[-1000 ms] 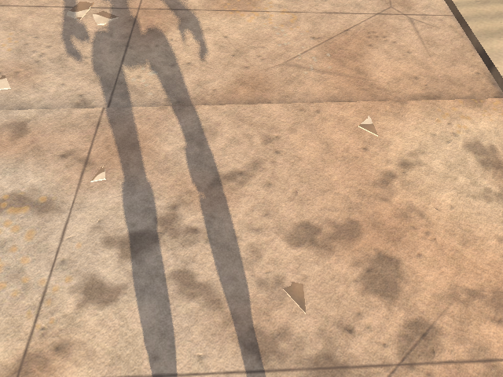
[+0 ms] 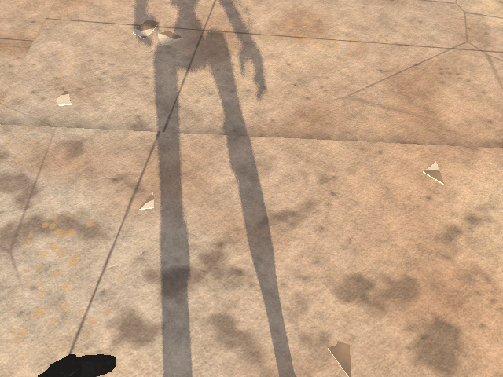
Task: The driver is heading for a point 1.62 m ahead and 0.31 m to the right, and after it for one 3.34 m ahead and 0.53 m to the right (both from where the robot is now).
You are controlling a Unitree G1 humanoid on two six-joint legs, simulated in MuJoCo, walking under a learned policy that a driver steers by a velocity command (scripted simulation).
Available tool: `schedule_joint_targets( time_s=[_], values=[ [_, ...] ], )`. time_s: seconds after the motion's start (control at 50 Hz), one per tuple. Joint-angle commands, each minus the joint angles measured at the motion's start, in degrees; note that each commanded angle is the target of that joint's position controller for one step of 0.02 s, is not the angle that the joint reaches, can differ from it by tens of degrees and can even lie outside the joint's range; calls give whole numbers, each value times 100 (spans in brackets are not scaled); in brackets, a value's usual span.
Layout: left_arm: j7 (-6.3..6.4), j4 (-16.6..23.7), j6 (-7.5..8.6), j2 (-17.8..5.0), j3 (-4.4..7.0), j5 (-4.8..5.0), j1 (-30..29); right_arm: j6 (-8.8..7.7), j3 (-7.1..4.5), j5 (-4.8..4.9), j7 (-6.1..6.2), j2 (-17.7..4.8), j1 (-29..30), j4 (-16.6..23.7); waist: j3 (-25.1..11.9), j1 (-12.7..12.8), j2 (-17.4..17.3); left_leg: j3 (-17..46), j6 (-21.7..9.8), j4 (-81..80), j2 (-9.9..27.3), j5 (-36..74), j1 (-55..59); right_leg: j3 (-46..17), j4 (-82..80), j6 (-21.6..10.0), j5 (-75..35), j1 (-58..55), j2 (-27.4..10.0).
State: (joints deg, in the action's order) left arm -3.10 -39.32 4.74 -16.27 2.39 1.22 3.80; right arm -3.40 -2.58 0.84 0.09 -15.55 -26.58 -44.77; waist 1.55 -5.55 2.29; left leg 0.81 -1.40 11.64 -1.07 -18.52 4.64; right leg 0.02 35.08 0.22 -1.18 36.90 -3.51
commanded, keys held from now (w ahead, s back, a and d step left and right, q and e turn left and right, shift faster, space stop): w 1.00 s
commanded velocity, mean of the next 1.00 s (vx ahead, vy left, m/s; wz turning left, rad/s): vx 0.49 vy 0.00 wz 0.01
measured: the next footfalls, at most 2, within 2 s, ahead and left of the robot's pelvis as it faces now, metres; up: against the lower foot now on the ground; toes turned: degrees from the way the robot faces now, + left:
right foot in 0.10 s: +0.25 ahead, -0.13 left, +0.00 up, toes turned -1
left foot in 0.64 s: +0.55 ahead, +0.10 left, +0.00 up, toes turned +2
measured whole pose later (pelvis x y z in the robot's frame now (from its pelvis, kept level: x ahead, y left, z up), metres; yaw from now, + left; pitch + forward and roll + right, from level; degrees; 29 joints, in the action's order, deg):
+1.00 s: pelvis +0.56 +0.01 +0.01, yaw +0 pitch +1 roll +2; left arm -1.0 -43.1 3.7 -16.6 2.0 0.4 6.1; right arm -4.7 -2.7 0.4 -0.8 -15.8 -20.3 -46.6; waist 1.4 -3.9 2.8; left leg -2.9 -3.1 12.5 -3.6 -11.2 -2.6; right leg -2.4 40.3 1.2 -1.3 38.0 -6.8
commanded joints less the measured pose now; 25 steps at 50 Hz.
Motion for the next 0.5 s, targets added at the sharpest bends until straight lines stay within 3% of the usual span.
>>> schedule_joint_targets(
  time_s=[0.02,0.06,0.08,0.1,0.12,0.14,0.16,0.18,0.2,0.22,0.24,0.3,0.36,0.42,0.5],
  values=[
    [-76,643,132,-414,72,27,-813,-46,-286,67,35,-1073,23,187,547,157,-840,683,-832,-250,1544,2043,-389,49,-433,-202,60,-180,138],
    [-48,589,128,-613,158,-5,-461,3,-322,50,55,-1192,77,149,180,423,-952,566,-698,380,1541,3747,-80,216,-511,-410,455,-840,364],
    [8,434,108,-793,264,-20,172,44,-319,35,70,-1207,124,140,-299,799,-960,370,-585,1213,1377,4843,-132,385,-583,-582,503,-1759,548],
    [85,200,76,-1021,375,-21,1115,68,-266,-14,100,-1107,109,173,-958,1239,-907,190,-407,2402,1130,4916,-755,280,-450,-775,405,-3237,416],
    [146,92,46,-1555,487,-167,1966,24,-103,-102,89,-594,-319,378,-2010,1262,174,-4,-86,4654,558,2785,-2749,-1760,-289,-1454,795,-5610,-1096],
    [86,-45,50,-1500,444,-119,2228,-88,33,-37,60,-193,-710,297,-2831,1092,1346,653,67,5966,-267,-1475,-3913,-4201,-1358,-1927,2299,-6355,-1909],
    [110,-44,48,-1030,312,-56,1968,-160,-128,148,16,-823,15,377,-1942,1229,875,861,18,6465,66,-1338,-4583,-3967,-1778,-1634,2907,-5752,-1703],
    [135,-22,32,-912,260,-31,1530,-203,-160,209,-2,-973,554,548,-1047,1106,530,563,-40,6331,364,-789,-4787,-3128,-1901,-1451,2583,-4827,-1542],
    [142,10,26,-819,227,-82,1183,-231,-141,114,19,-911,812,580,-612,924,68,422,-44,6036,604,-295,-4586,-2562,-2026,-1383,1954,-3972,-1332],
    [127,42,43,-696,195,-160,952,-204,-165,35,23,-853,814,555,-373,705,75,417,-33,5764,783,25,-4284,-2111,-2185,-1357,1400,-3337,-1106],
    [122,49,72,-612,177,-209,821,-146,-161,29,12,-762,636,495,-379,526,228,457,-14,5655,893,221,-3942,-1867,-2363,-1373,1217,-2955,-972],
    [123,-94,192,-633,194,-131,780,7,-123,-8,39,-541,601,444,-163,358,231,351,143,5237,975,487,-3857,-1301,-2773,-1517,823,-2400,-862],
    [185,-251,194,-750,221,-117,987,-20,-102,-85,51,-508,1245,644,121,501,66,323,290,4326,1031,1394,-4317,-926,-2930,-1494,447,-2487,-774],
    [234,-352,134,-858,233,-69,1212,-123,-34,-65,-24,-357,1874,779,215,747,-6,132,275,3062,860,2321,-4122,-485,-2895,-1285,163,-2620,-578],
    [251,-589,25,-1027,263,-5,1720,-199,-1,11,-165,-340,2599,1015,333,1057,-39,21,200,2194,662,2504,-4083,-493,-2699,-1248,220,-3224,-811]
  ],
)
Keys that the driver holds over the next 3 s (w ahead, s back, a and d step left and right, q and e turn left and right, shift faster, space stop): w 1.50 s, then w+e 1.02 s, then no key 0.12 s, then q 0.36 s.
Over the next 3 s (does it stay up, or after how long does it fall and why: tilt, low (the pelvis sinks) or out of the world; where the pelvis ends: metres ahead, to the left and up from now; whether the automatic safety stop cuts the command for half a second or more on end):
stays up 1.53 -0.22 -0.04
